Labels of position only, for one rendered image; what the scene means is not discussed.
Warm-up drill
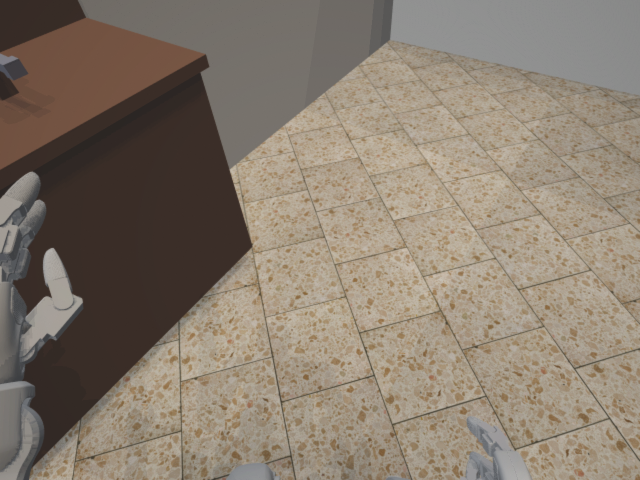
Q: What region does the right robot hand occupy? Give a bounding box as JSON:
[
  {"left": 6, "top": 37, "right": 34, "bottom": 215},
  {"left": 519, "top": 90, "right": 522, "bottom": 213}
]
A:
[{"left": 460, "top": 416, "right": 533, "bottom": 480}]

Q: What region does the counter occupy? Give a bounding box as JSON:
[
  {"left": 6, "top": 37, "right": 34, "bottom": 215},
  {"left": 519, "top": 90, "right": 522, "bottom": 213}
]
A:
[{"left": 0, "top": 0, "right": 252, "bottom": 467}]

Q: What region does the left robot forearm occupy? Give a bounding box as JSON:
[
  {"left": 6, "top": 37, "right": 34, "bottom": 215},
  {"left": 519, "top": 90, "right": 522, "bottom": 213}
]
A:
[{"left": 0, "top": 381, "right": 44, "bottom": 480}]

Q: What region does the left robot hand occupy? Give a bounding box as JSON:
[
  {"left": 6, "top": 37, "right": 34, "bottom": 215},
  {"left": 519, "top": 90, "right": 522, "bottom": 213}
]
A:
[{"left": 0, "top": 172, "right": 83, "bottom": 384}]

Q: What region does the tap lever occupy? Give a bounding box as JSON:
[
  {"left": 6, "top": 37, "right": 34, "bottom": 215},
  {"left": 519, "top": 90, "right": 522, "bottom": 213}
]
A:
[{"left": 0, "top": 54, "right": 28, "bottom": 80}]

